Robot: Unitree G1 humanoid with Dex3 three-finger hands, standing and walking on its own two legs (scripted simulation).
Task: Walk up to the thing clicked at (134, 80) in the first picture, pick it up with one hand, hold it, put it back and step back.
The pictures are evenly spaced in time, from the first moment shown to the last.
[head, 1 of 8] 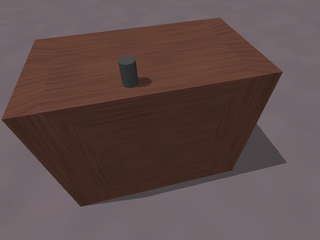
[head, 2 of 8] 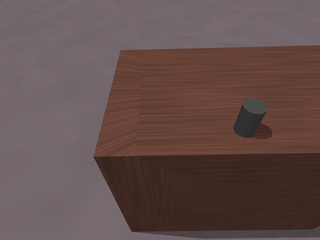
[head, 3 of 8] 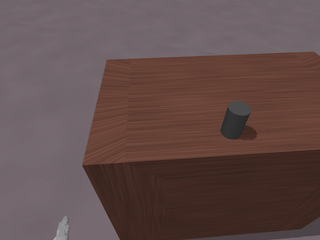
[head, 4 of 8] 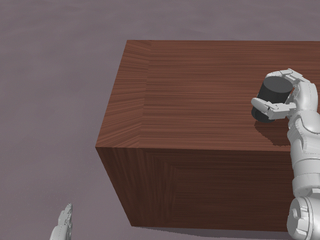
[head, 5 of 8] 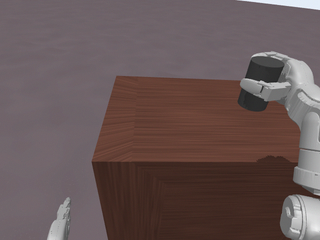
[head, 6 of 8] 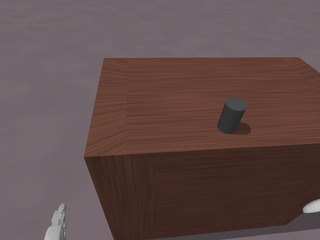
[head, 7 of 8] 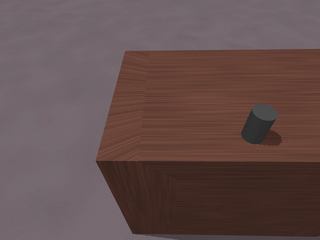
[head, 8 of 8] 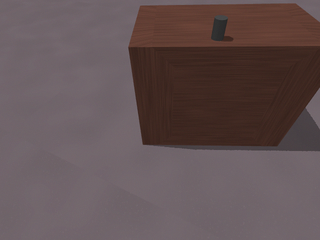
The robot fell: no
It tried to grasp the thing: yes
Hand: right
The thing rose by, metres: 0.26
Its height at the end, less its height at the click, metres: +0.00
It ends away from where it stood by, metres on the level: 0.01
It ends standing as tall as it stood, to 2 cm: yes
